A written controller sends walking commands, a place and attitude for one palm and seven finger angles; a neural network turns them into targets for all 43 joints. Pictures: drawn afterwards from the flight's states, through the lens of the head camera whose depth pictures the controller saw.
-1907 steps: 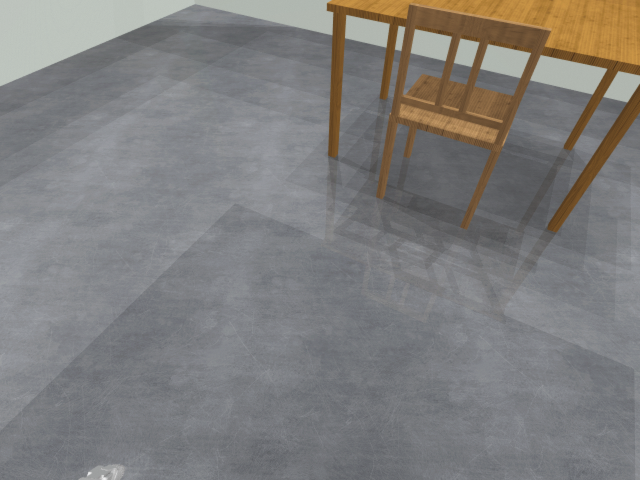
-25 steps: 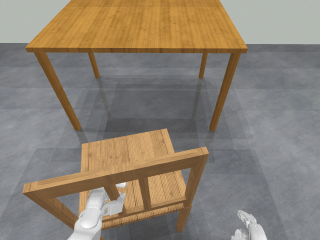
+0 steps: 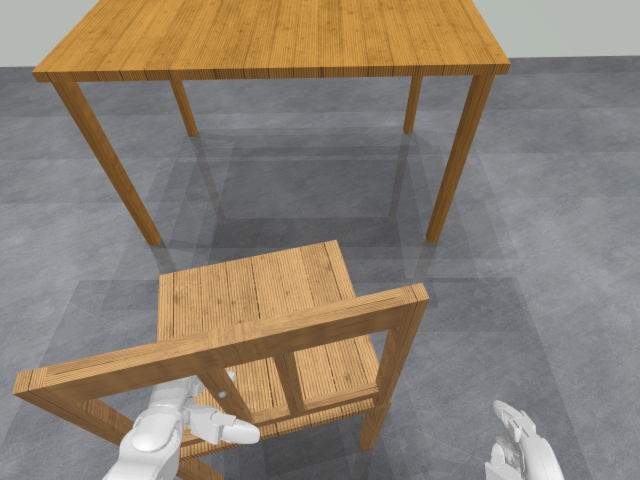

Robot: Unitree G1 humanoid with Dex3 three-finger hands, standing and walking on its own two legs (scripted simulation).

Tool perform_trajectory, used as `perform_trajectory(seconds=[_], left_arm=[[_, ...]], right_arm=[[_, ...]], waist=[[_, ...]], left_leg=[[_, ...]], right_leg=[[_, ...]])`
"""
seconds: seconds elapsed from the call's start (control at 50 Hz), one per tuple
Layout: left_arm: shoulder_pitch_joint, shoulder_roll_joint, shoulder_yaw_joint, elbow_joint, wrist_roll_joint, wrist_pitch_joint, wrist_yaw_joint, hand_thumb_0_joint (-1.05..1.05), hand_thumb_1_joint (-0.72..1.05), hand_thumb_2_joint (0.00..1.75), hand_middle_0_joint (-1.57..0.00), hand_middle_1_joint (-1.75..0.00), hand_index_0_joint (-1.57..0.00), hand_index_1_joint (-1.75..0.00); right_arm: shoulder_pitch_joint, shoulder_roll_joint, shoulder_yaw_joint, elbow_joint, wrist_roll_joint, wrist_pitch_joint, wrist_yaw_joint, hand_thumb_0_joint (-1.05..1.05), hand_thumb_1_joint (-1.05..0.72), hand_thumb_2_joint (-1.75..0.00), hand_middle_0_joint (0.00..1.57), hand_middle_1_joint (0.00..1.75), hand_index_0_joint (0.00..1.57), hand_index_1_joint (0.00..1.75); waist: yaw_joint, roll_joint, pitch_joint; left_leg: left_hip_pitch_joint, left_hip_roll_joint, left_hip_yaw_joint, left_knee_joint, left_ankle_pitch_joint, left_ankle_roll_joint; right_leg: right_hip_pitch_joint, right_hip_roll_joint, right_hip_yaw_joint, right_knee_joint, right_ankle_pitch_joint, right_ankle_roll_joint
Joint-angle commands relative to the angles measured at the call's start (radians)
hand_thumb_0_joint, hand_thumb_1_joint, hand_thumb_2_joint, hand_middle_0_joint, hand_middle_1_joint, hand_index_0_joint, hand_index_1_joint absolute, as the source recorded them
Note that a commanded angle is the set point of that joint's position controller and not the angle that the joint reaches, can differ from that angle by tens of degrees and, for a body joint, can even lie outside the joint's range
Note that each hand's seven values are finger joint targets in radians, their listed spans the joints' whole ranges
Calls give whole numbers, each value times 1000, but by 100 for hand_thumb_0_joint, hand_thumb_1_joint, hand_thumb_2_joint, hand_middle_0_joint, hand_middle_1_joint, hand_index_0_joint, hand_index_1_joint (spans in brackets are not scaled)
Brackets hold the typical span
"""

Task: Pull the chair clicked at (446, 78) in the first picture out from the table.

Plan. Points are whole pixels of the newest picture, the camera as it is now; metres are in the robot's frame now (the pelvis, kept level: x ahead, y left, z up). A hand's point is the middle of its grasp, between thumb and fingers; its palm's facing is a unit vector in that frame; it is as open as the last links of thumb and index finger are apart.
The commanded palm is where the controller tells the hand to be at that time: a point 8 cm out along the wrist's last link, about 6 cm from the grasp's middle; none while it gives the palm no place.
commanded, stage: open the thumb and straighten the fingers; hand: left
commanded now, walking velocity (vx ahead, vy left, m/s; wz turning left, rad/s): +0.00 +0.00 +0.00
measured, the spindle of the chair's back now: (228, 397) +0.25 +0.14 -0.09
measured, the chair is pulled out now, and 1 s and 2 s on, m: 0.61 0.61 0.61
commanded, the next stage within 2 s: draw the fingers out of the gap in 0.28 s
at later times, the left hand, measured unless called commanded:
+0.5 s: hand (213, 413) +0.22 +0.15 -0.04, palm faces -0.03 -0.98 -0.19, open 17.4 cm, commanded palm +0.19 +0.19 -0.02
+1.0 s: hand out of the picture +0.14 +0.14 -0.04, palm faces +0.00 -0.98 -0.18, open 17.5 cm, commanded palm +0.11 +0.19 -0.02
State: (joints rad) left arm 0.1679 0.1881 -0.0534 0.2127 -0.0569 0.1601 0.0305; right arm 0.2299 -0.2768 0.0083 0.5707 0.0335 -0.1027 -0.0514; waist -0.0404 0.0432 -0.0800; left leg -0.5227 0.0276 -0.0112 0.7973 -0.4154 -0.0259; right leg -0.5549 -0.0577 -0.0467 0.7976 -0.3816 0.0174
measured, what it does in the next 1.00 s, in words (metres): stands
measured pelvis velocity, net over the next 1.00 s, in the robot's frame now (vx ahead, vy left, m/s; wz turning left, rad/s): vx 0.00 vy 0.00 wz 0.03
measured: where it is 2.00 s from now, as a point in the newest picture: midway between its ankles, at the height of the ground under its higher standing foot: outside the picture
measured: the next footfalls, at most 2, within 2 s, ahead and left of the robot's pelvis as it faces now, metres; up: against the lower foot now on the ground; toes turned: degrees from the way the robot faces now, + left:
none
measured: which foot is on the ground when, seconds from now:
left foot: down 0.00-1.00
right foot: down 0.00-1.00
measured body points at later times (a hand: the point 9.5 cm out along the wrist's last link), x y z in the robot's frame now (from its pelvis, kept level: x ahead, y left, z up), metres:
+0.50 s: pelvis +0.01 +0.00 -0.01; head +0.05 -0.02 +0.44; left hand +0.22 +0.20 -0.03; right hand +0.18 -0.25 -0.09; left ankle -0.01 +0.14 -0.71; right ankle +0.01 -0.13 -0.71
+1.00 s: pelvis +0.00 +0.00 -0.03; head +0.03 -0.01 +0.42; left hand +0.14 +0.20 -0.03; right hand +0.20 -0.23 -0.09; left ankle -0.01 +0.14 -0.71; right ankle +0.01 -0.13 -0.71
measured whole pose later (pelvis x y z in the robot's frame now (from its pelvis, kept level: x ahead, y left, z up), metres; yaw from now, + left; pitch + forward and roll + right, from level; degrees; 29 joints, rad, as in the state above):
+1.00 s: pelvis +0.00 +0.00 -0.03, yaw +2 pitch +10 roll -1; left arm 0.66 0.20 -0.10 -0.24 -0.02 0.21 0.02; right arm 0.24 -0.22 0.01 0.46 0.03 -0.13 -0.10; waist -0.01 0.05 -0.15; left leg -0.66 0.02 -0.06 1.00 -0.51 -0.03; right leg -0.66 -0.07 -0.08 0.97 -0.48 0.02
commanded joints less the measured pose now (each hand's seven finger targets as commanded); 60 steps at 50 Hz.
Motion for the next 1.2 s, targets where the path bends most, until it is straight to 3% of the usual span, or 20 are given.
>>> perform_trajectory(seconds=[0.0, 0.02, 0.04, 0.12, 0.22, 0.26, 0.34, 0.36, 0.38, 0.44, 0.5, 0.64, 0.84, 0.9, 0.94, 1.02, 1.04, 1.1, 1.14, 1.18], left_arm=[[-118, 109, 61, -249, 1, -34, -1, 0, -55, 20, -15, -43, -15, -43], [-106, 92, 43, -267, 4, -31, -2, 0, -55, 20, -13, -36, -13, -36], [-73, 134, 91, -242, 6, -24, -2, 0, -55, 20, -10, -29, -10, -29], [-17, 89, 41, -300, 7, -11, -14, 0, -55, 20, 0, 0, 0, 0], [-18, 108, 45, -365, 5, 0, -16, 0, -55, 20, 0, 0, 0, 0], [15, 119, 59, -369, 7, 2, -13, 0, -55, 20, 0, 0, 0, 0], [20, 95, 23, -404, 16, 8, -7, 0, -55, 20, 0, 0, 0, 0], [93, 143, 96, -356, 14, 15, -2, 0, -55, 20, 0, 0, 0, 0], [136, 109, 63, -373, 11, 17, -9, 0, -55, 20, 0, 0, 0, 0], [197, 110, 54, -439, 13, 16, -13, 0, -55, 20, 0, 0, 0, 0], [272, 77, 18, -488, 14, 13, -8, 0, -55, 20, 0, 0, 0, 0], [305, 107, 22, -586, 29, -8, 6, 0, -55, 20, 0, 0, 0, 0], [478, 91, 2, -638, 36, -5, -4, 0, -55, 20, 0, 0, 0, 0], [505, 78, -11, -653, 37, -5, -9, 0, -55, 20, 0, 0, 0, 0], [518, 106, 12, -668, 43, -7, -7, 0, -55, 20, 0, 0, 0, 0], [591, 79, -17, -716, 41, -19, -14, 0, -55, 20, 0, 0, 0, 0], [624, 100, 13, -705, 42, -17, -12, 0, -55, 20, 0, 0, 0, 0], [665, 92, 10, -708, 41, -26, -22, 0, -55, 20, 0, 0, 0, 0], [695, 100, 9, -746, 45, -35, -26, 0, -55, 20, 0, 0, 0, 0], [728, 91, 7, -742, 40, -42, -31, 0, -55, 20, 0, 0, 0, 0]], right_arm=[[-47, -120, -39, -166, 2, -67, -19, 0, -90, -90, 20, 30, 20, 30], [-47, -117, -37, -173, 0, -69, -19, 0, -90, -90, 20, 30, 20, 30], [-37, -120, -40, -170, 0, -70, -22, 0, -90, -90, 20, 30, 20, 30], [-33, -112, -35, -193, -1, -71, -21, 0, -90, -90, 20, 30, 20, 30], [-19, -114, -34, -200, -4, -77, -29, 0, -90, -90, 20, 30, 20, 30], [-20, -111, -34, -201, -6, -77, -32, 0, -90, -90, 20, 30, 20, 30], [-17, -108, -34, -207, -6, -81, -36, 0, -90, -90, 20, 30, 20, 30], [-19, -106, -39, -201, -7, -74, -38, 0, -90, -90, 20, 30, 20, 30], [-24, -102, -35, -213, -6, -71, -36, 0, -90, -90, 20, 30, 20, 30], [-39, -94, -40, -233, -4, -72, -36, 0, -90, -90, 20, 30, 20, 30], [-43, -84, -39, -245, -3, -76, -37, 0, -90, -90, 20, 30, 20, 30], [-39, -84, -43, -251, -5, -91, -54, 0, -90, -90, 20, 30, 20, 30], [-61, -64, -45, -269, -4, -98, -63, 0, -90, -90, 20, 30, 20, 30], [-68, -61, -42, -281, -3, -93, -65, 0, -90, -90, 20, 30, 20, 30], [-65, -59, -47, -279, -2, -93, -68, 0, -90, -90, 20, 30, 20, 30], [-63, -49, -50, -295, 0, -96, -68, 0, -90, -90, 20, 30, 20, 30], [-65, -47, -57, -290, 0, -93, -71, 0, -90, -90, 20, 30, 20, 30], [-73, -41, -58, -296, 3, -88, -72, 0, -90, -90, 20, 30, 20, 30], [-69, -41, -63, -304, 4, -89, -73, 0, -90, -90, 20, 30, 20, 30], [-74, -34, -65, -305, 6, -90, -74, 0, -90, -90, 20, 30, 20, 30]], waist=[[-6, -67, -203], [-6, -63, -209], [1, -47, -208], [-5, -69, -211], [-18, -66, -224], [-10, -57, -217], [-18, -39, -215], [2, -65, -204], [7, -64, -211], [15, -33, -224], [9, -50, -195], [-2, -42, -172], [15, -28, -163], [11, -58, -141], [15, -39, -143], [18, -40, -159], [28, -50, -159], [26, -48, -126], [33, -21, -140], [30, -37, -130]], left_leg=[[45, -18, 0, -78, 243, 42], [47, -19, -3, -75, 251, 42], [42, -18, -2, -65, 268, 40], [35, -19, -3, -43, 302, 42], [27, -23, -8, -16, 297, 43], [20, -26, -9, -12, 305, 44], [29, -23, -17, -5, 318, 43], [5, -25, -13, -3, 304, 42], [1, -27, -10, -9, 297, 42], [-4, -27, -9, -7, 297, 43], [-13, -25, -12, -2, 285, 43], [-41, -29, -22, 17, 213, 47], [-78, -33, -29, 38, 172, 48], [-103, -34, -28, 43, 139, 49], [-106, -32, -29, 50, 140, 50], [-110, -35, -27, 63, 142, 52], [-125, -33, -28, 65, 148, 52], [-146, -34, -24, 73, 110, 51], [-151, -34, -24, 78, 117, 53], [-162, -36, -23, 89, 109, 53]], right_leg=[[119, 11, -15, -83, 261, -24], [116, 11, -19, -76, 264, -24], [116, 11, -16, -69, 283, -28], [111, 10, -23, -49, 324, -25], [100, 9, -24, -40, 331, -20], [103, 9, -24, -35, 337, -24], [82, 9, -31, -26, 328, -24], [93, 10, -30, -25, 325, -25], [98, 9, -31, -25, 321, -24], [110, 7, -27, -22, 314, -30], [85, 8, -35, -18, 291, -26], [33, 13, -35, -10, 200, -29], [7, 15, -35, 3, 141, -33], [-12, 17, -39, 6, 102, -30], [-16, 18, -36, 10, 101, -35], [-21, 19, -35, 21, 105, -33], [-16, 21, -34, 23, 109, -36], [-43, 24, -33, 24, 68, -35], [-42, 24, -29, 31, 71, -41], [-52, 25, -29, 33, 64, -39]])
